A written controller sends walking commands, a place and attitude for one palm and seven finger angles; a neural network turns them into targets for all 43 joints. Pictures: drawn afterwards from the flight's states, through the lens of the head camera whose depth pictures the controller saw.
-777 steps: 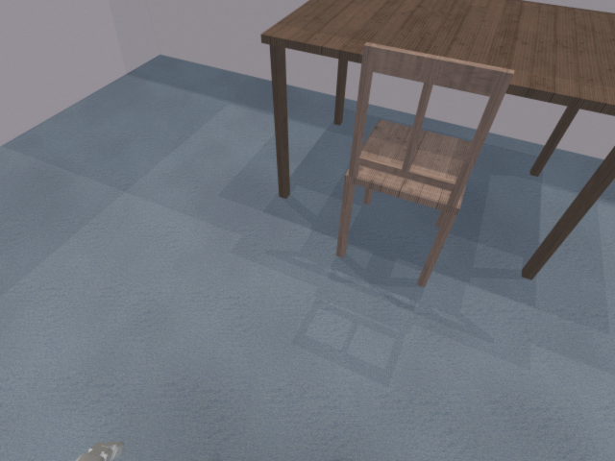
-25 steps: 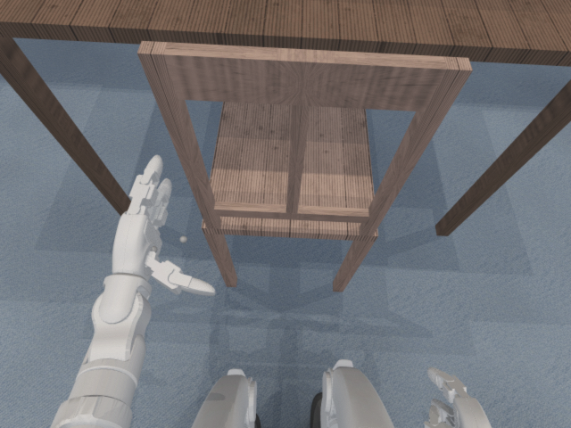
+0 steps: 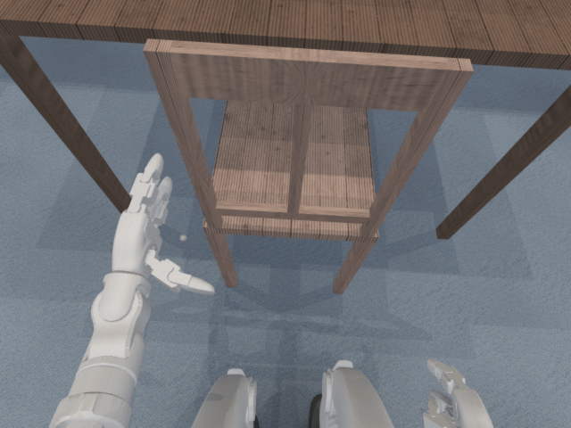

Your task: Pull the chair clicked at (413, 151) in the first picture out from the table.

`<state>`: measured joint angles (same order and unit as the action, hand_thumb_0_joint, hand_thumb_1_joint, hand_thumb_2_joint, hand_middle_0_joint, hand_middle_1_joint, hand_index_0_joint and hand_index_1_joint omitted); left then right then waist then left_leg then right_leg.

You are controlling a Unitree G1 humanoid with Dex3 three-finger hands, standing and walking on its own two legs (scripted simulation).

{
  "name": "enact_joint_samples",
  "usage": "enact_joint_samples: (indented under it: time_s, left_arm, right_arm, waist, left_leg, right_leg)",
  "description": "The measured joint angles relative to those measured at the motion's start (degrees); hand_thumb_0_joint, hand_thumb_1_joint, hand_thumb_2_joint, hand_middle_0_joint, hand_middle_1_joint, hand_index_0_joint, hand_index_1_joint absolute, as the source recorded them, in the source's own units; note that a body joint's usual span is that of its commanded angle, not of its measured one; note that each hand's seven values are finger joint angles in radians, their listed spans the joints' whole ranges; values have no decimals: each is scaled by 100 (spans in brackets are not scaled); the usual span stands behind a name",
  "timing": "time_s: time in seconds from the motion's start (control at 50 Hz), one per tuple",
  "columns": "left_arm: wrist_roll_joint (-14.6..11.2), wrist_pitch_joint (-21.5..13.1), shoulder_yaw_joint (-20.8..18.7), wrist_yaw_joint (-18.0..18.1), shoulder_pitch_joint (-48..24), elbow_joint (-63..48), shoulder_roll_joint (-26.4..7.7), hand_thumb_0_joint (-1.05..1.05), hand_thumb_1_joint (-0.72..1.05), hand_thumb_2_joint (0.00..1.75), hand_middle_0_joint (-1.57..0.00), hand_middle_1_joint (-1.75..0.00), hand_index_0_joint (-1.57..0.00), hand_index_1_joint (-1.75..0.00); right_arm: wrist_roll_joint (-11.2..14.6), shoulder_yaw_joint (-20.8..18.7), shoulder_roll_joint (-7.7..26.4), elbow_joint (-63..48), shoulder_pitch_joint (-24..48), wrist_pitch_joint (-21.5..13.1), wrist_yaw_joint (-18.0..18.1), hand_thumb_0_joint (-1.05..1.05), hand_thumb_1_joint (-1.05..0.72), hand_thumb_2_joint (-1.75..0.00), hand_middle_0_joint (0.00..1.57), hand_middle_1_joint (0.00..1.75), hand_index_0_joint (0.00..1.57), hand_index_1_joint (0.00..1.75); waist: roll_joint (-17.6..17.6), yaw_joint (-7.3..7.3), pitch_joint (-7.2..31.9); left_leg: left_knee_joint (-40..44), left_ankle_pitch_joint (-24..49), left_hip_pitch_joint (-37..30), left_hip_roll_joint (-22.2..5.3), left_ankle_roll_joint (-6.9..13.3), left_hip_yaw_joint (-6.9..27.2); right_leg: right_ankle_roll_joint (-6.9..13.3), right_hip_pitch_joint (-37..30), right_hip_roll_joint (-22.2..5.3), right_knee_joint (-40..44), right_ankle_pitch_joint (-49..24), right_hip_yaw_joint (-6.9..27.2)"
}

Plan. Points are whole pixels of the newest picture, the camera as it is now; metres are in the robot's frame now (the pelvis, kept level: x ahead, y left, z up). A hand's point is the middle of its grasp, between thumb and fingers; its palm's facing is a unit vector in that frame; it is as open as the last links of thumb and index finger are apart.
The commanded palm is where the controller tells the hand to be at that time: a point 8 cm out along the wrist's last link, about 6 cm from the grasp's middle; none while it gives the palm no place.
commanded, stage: push the fingers through the gap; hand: left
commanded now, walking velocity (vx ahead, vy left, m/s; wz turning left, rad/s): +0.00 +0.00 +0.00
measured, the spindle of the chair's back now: (297, 166) +0.50 -0.01 +0.00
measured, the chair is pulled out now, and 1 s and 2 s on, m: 0.00 0.00 0.00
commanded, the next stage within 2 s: hook a spindle and tug to test in 1.52 s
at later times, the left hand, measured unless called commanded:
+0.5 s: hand (194, 201) +0.42 +0.14 +0.02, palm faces -0.02 -1.00 -0.05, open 16.9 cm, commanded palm +0.40 +0.20 +0.02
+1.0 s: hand (199, 172) +0.47 +0.14 +0.02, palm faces -0.02 -1.00 -0.04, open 16.9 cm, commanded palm +0.45 +0.19 +0.02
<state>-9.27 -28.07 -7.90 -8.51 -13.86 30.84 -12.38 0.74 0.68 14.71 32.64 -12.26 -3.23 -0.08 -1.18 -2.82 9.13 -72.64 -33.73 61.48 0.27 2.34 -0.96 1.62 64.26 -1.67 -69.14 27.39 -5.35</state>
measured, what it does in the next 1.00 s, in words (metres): stands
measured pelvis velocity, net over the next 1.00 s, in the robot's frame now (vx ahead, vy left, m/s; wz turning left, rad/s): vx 0.00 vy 0.01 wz -0.02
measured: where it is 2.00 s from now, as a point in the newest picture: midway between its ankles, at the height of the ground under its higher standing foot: outside the picture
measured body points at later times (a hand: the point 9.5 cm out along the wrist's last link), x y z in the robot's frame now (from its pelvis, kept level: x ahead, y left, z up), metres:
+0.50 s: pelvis +0.00 +0.00 +0.00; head +0.13 +0.01 +0.43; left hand +0.42 +0.20 +0.02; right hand +0.09 -0.26 -0.12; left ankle +0.00 +0.09 -0.63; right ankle +0.05 -0.11 -0.63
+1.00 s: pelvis +0.00 +0.01 -0.01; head +0.14 +0.01 +0.42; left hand +0.47 +0.20 +0.02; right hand +0.05 -0.26 -0.13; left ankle +0.00 +0.09 -0.63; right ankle +0.05 -0.11 -0.63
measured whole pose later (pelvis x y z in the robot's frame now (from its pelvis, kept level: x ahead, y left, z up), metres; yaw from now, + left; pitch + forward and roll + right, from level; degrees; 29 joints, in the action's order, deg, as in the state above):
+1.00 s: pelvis +0.00 +0.01 -0.01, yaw -1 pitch +26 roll -2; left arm -5.0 -30.7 -16.6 -7.0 -40.5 57.2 -17.8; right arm -1.0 0.9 14.9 35.3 -16.6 1.1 -1.5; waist -2.0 -7.5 8.6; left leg -74.0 -33.7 66.6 -0.3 2.9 -1.6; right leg 1.1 69.3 -1.0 -69.6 26.4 -4.7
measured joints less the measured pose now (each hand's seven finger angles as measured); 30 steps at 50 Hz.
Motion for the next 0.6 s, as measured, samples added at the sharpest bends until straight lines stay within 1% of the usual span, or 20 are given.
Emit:
enact_joint_samples:
  time_s: [0.08,0.18,0.24,0.32,0.46,0.6]
  left_arm:
    - [42,-20,13,72,-226,178,-29,-2,-50,30,-6,-8,-6,-8]
    - [119,-23,15,142,-677,501,-42,-2,-50,30,-6,-8,-6,-8]
    - [165,21,-62,180,-929,711,-52,-2,-50,30,-6,-8,-6,-8]
    - [184,40,-198,220,-1066,855,-78,-2,-50,30,-6,-8,-6,-8]
    - [217,-66,-347,248,-1263,1191,-157,-2,-50,30,-6,-8,-6,-8]
    - [243,-178,-500,165,-1708,1698,-305,-2,-50,30,-6,-8,-6,-8]
  right_arm:
    - [-16,-1,14,44,-8,-28,16,0,-91,-90,20,30,21,30]
    - [-33,-1,23,127,-16,-17,18,0,-91,-90,20,30,21,30]
    - [-45,8,15,151,-34,22,4,0,-91,-90,20,30,21,30]
    - [-51,5,-8,135,-116,86,-27,0,-91,-90,20,30,21,30]
    - [-64,10,-2,190,-278,143,-52,0,-91,-90,20,30,21,30]
    - [-86,-3,37,277,-316,163,-43,0,-91,-90,20,30,21,30]
  waist:
    - [-21,-21,-24]
    - [-42,-62,-32]
    - [-46,-112,-31]
    - [-51,-172,-23]
    - [-57,-225,-25]
    - [-52,-291,-50]
  left_leg:
    - [-58,-4,68,10,0,27]
    - [-115,-5,172,18,5,26]
    - [-116,1,214,12,11,2]
    - [-63,12,203,-9,15,-46]
    - [5,30,181,-21,14,-63]
    - [-49,27,285,-26,10,-32]
  right_leg:
    - [1,47,-14,-39,5,-27]
    - [-4,146,-24,-90,3,-26]
    - [-7,203,-18,-98,-8,-2]
    - [-11,222,8,-61,-33,46]
    - [-12,211,26,0,-55,64]
    - [-5,294,29,-25,-58,33]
